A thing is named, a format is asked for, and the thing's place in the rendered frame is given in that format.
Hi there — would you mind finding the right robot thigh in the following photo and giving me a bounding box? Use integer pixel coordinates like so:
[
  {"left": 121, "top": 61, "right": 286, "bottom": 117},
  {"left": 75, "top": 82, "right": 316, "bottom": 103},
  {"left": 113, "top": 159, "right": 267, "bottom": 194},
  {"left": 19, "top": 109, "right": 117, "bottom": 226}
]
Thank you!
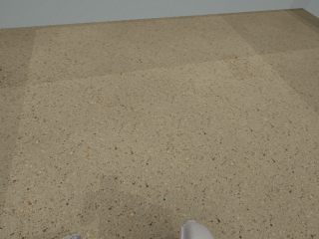
[{"left": 178, "top": 222, "right": 214, "bottom": 239}]

